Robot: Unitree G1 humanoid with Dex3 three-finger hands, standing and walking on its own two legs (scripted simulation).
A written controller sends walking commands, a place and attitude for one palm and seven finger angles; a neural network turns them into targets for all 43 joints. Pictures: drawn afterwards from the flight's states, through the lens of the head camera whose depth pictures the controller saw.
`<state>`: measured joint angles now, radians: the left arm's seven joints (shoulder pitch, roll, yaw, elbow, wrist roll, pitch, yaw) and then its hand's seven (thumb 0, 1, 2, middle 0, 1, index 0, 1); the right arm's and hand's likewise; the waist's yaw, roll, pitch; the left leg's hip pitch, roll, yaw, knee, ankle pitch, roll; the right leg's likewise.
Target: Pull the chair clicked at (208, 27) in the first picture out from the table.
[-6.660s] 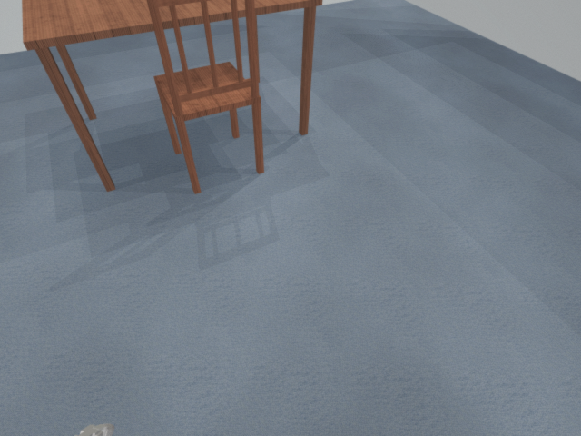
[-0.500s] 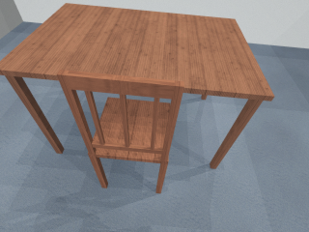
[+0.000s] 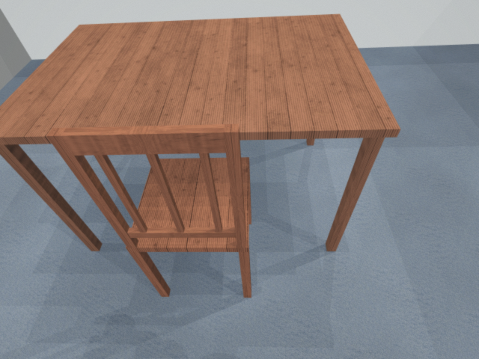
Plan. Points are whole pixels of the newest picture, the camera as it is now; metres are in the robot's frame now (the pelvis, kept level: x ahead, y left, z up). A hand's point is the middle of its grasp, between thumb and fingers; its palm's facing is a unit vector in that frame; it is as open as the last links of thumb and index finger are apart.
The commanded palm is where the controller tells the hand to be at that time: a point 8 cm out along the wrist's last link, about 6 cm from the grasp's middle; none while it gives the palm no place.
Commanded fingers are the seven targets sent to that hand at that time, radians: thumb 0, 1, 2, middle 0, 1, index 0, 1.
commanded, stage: come to a stop and stand still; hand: left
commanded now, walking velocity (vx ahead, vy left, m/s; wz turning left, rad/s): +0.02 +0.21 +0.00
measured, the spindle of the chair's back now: (168, 196) +0.48 +0.22 -0.08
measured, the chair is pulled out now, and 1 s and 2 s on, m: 0.00 0.00 0.00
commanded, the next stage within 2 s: look again from close up in 0.62 s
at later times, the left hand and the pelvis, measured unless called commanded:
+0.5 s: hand out of the picture -0.02 +0.21 -0.17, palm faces +0.06 -0.98 -0.20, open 7.4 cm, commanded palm none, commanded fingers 0.00 0.90 0.90 -0.20 -0.30 -0.20 -0.30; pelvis -0.02 +0.03 +0.01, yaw +1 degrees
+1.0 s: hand out of the picture -0.03 +0.19 -0.17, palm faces +0.03 -0.98 -0.19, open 7.4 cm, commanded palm none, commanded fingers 0.00 0.90 0.90 -0.20 -0.30 -0.20 -0.30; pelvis -0.04 +0.02 +0.00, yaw +1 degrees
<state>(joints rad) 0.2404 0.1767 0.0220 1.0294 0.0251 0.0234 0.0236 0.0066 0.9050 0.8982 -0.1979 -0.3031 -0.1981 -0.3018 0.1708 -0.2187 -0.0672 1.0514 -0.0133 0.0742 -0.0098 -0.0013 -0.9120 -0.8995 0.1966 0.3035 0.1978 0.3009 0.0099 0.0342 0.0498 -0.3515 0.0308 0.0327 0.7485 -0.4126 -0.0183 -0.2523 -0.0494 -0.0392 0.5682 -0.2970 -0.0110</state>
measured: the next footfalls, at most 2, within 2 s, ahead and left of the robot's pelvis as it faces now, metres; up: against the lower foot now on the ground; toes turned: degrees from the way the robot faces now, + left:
left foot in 0.28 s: +0.00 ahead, +0.14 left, +0.00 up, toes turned +6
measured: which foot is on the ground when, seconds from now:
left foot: up 0.00-0.26, down 0.28-1.00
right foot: down 0.00-1.00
